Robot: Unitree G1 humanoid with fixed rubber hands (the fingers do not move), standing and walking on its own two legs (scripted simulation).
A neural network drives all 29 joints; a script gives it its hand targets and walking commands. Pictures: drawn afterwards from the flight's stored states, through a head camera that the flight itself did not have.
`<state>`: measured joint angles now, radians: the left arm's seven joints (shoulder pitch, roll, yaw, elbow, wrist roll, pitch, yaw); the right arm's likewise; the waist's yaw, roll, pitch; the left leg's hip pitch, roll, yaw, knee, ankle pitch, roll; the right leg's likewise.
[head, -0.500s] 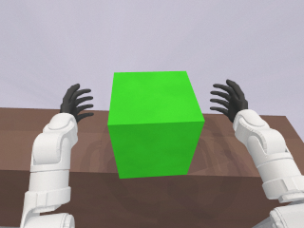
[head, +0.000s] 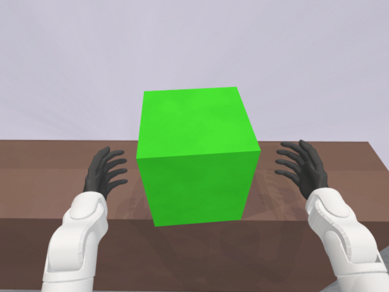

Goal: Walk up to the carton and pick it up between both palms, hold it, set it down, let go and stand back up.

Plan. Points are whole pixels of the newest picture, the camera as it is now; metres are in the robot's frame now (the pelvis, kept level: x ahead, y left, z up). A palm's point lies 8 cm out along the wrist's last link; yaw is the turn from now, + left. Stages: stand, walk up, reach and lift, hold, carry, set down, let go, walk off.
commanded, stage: set down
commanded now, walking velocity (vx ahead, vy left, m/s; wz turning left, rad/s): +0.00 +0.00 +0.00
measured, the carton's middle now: (194, 158) +0.40 +0.06 +0.05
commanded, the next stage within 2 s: let go in 1.84 s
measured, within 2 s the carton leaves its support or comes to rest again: neither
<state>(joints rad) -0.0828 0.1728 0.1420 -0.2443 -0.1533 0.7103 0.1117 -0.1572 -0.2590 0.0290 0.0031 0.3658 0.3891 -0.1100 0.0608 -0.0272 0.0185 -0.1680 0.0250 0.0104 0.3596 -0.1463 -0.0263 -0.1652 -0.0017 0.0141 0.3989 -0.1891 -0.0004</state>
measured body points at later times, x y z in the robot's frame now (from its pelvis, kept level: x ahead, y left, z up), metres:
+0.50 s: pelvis +0.03 +0.00 +0.00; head +0.04 +0.00 +0.45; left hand +0.21 +0.22 +0.04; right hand +0.24 -0.20 +0.03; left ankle +0.03 +0.14 -0.74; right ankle +0.02 -0.12 -0.74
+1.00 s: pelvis +0.02 +0.01 +0.00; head +0.01 +0.02 +0.45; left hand +0.20 +0.22 -0.01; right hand +0.22 -0.20 +0.01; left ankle +0.03 +0.14 -0.74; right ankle +0.02 -0.12 -0.74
